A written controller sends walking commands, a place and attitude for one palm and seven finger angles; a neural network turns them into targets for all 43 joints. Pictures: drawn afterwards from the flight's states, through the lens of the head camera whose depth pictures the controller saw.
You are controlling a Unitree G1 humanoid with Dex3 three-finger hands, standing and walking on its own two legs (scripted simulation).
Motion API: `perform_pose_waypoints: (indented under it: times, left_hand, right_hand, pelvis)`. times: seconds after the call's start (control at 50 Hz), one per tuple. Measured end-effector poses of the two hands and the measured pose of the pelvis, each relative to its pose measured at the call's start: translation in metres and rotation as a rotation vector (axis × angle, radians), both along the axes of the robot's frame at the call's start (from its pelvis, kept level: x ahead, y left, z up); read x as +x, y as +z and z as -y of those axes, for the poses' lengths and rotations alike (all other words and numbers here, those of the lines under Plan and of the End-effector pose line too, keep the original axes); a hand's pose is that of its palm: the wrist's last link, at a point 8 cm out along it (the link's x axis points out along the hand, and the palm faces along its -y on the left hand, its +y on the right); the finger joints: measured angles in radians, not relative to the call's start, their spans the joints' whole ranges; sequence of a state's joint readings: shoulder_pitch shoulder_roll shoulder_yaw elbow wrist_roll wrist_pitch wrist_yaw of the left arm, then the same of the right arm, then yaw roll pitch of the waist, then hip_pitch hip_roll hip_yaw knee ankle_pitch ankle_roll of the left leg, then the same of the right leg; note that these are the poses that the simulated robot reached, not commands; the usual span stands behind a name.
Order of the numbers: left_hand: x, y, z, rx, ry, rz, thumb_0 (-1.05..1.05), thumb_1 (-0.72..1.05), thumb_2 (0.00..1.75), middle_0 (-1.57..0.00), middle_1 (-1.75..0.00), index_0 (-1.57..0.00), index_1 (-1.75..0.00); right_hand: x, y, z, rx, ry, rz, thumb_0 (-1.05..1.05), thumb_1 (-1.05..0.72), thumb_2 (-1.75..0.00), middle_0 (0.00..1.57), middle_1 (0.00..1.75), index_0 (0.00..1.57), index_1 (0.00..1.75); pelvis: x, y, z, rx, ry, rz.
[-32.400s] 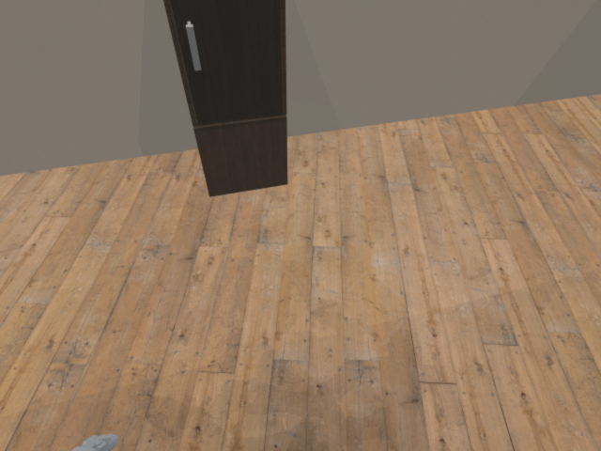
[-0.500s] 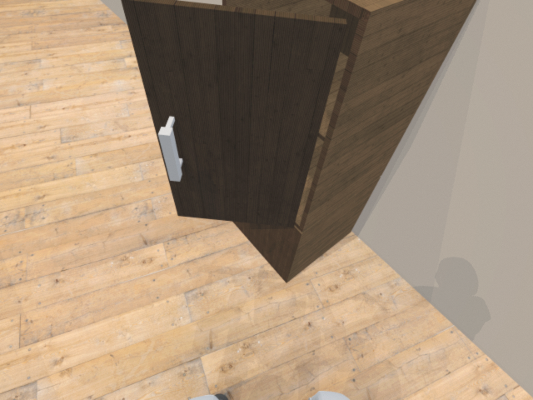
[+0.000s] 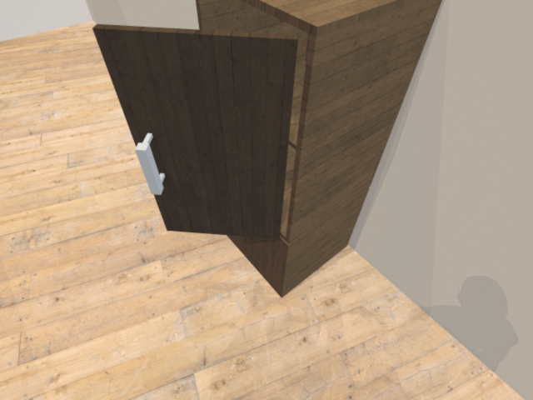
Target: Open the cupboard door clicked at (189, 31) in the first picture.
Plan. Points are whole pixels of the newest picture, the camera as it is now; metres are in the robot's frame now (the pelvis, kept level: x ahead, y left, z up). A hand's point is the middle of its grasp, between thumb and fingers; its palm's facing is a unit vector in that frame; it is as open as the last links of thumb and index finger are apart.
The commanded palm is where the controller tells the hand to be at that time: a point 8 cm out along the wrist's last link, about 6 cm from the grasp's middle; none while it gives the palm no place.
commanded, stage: come to a stop and stand still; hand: left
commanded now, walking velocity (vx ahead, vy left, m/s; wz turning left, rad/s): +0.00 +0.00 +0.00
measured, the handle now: (153, 164) +0.60 +0.29 -0.04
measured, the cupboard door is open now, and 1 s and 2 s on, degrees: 46 46 46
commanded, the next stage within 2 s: look again from close up in 0.88 s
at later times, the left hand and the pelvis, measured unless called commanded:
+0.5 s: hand out of the picture +0.01 +0.16 -0.18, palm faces +0.05 -0.99 -0.15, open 7.4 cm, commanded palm none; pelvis +0.02 +0.00 +0.00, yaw +0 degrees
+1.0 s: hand out of the picture +0.04 +0.18 -0.18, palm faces +0.03 -0.98 -0.19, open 7.4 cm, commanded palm none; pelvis +0.04 +0.01 +0.00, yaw +0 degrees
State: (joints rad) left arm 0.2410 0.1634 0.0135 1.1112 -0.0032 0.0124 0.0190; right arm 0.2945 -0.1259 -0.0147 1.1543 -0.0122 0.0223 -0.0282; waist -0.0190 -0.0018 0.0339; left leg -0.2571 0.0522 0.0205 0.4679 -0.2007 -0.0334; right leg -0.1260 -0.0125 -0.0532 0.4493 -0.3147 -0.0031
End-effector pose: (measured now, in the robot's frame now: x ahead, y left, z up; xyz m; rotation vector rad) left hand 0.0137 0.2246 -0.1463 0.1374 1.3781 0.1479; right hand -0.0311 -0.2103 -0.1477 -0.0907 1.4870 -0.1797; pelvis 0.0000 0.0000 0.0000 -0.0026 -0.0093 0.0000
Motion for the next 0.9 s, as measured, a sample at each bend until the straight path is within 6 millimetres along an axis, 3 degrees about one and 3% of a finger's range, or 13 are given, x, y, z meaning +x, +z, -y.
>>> perform_pose_waypoints:
  times: [0.14, 0.28, 0.52, 0.9]
  left_hand:
    - [-0.02, -0.001, 0.014, -0.02, 0.026, -0.052, 0.0, 0.91, 0.89, -0.2, -0.29, -0.2, -0.3]
    - [-0.024, -0.003, 0.023, -0.044, 0.04, -0.074, 0.0, 0.91, 0.89, -0.2, -0.29, -0.2, -0.3]
    - [-0.003, -0.004, 0.017, -0.036, 0.032, -0.054, 0.0, 0.91, 0.89, -0.2, -0.29, -0.2, -0.3]
    - [0.026, -0.001, -0.003, 0.001, 0.017, -0.018, 0.0, 0.91, 0.89, -0.2, -0.29, -0.2, -0.3]
  right_hand:
    - [0.017, 0.0, 0.002, 0.002, 0.016, 0.024, 0.01, -0.91, -0.9, 0.21, 0.3, 0.2, 0.3]
    - [0.036, 0.003, 0.011, -0.026, 0.033, 0.047, 0.01, -0.91, -0.9, 0.2, 0.3, 0.2, 0.3]
    - [0.058, 0.006, 0.015, -0.048, 0.048, 0.069, 0.01, -0.91, -0.9, 0.2, 0.3, 0.2, 0.3]
    - [0.064, 0.005, 0.005, -0.039, 0.046, 0.055, 0.01, -0.91, -0.9, 0.2, 0.3, 0.2, 0.3]
  pelvis:
    - [0.005, 0.001, 0.003, 0.002, 0.002, 0.004]
    - [0.013, 0.001, 0.004, 0.004, 0.002, 0.004]
    - [0.026, 0.001, 0.003, 0.007, 0.003, 0.001]
    - [0.038, 0.001, -0.005, 0.012, 0.005, 0.0]
